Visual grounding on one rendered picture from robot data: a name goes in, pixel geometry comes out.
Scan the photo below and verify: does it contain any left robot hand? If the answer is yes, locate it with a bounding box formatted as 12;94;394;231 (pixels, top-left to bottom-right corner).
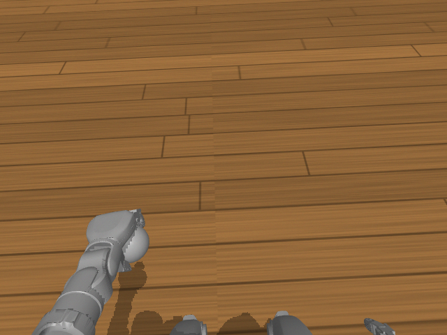
86;209;145;272

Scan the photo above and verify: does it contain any left robot arm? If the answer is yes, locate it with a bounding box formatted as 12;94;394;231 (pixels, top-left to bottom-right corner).
32;238;122;335

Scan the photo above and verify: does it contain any right robot hand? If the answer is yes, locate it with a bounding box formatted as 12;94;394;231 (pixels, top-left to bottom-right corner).
364;318;395;335

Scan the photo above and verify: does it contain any ball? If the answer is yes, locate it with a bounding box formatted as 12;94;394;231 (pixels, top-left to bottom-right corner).
122;225;149;263

